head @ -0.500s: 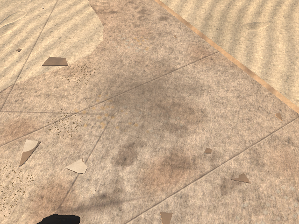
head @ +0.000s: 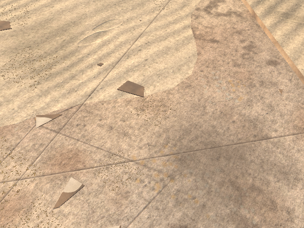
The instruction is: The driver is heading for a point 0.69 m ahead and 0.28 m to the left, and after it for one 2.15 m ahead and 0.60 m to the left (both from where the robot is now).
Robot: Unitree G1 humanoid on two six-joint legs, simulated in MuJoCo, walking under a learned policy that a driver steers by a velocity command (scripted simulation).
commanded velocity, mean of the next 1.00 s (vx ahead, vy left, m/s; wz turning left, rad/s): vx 0.80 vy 0.00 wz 0.80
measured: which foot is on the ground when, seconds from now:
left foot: up 0.00-0.10, down 0.12-0.54, up 0.56-0.90, down 0.92-1.00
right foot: down 0.00-0.08, up 0.10-0.52, down 0.54-0.94, up 0.96-1.00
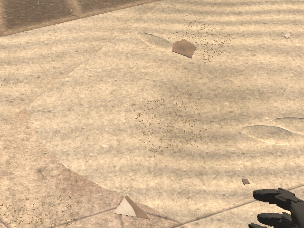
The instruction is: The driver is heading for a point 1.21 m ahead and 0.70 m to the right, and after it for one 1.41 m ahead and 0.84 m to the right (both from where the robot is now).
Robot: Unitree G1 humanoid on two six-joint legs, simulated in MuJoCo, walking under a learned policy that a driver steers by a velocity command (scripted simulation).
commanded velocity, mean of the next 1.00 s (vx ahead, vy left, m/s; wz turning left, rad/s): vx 0.05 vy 0.00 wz -0.74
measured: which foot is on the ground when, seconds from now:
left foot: down 0.00-0.38, up 0.40-0.82, down 0.84-1.00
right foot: up 0.00-0.36, down 0.38-0.84, up 0.86-1.00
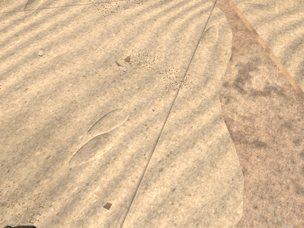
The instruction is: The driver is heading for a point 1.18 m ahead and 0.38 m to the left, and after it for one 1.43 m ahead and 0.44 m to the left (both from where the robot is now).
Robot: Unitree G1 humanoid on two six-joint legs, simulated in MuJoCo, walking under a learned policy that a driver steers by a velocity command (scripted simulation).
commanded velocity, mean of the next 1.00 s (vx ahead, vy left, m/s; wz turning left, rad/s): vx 0.67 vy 0.00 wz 0.24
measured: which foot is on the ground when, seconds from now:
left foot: down 0.00-0.22, up 0.24-0.64, down 0.66-1.00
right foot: up 0.00-0.20, down 0.22-0.68, up 0.70-1.00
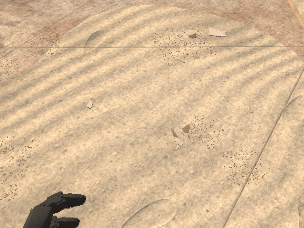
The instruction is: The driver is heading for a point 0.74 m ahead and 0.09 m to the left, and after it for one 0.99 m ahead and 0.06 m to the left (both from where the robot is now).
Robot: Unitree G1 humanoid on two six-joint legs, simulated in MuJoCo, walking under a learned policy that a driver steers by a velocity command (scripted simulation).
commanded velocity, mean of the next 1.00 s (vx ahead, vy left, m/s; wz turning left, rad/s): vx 0.74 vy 0.00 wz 0.32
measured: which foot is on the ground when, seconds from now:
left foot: down 0.00-0.12, up 0.14-0.54, down 0.56-0.96, up 0.98-1.00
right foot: up 0.00-0.10, down 0.12-0.56, up 0.58-0.94, down 0.96-1.00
